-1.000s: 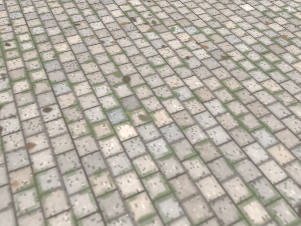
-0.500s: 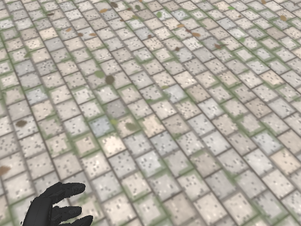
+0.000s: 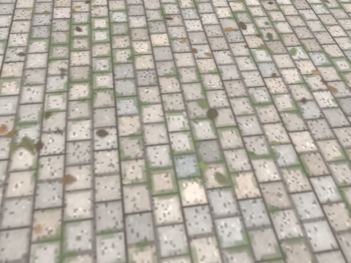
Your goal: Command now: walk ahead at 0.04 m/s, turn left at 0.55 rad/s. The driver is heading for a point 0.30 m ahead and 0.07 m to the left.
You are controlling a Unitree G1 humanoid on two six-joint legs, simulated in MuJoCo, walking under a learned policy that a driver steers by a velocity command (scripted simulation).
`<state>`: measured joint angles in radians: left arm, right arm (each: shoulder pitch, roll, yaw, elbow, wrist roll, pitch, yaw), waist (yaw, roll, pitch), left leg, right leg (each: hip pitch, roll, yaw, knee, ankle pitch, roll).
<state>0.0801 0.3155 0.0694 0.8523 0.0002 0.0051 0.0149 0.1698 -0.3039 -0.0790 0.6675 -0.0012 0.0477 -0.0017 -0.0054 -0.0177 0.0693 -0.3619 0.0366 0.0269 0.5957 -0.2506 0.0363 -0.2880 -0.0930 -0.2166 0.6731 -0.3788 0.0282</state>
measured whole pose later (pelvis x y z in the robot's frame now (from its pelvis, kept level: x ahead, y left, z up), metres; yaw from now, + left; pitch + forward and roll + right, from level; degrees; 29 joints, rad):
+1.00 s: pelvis +0.01 +0.02 +0.01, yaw +31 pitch +1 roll -1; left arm 0.15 0.35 0.08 0.84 -0.01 0.03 0.01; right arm 0.15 -0.27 -0.04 0.60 -0.02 0.01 0.00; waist 0.02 -0.05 0.06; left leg -0.26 -0.01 0.02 0.49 -0.25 0.04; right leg -0.44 -0.07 -0.02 1.03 -0.47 0.07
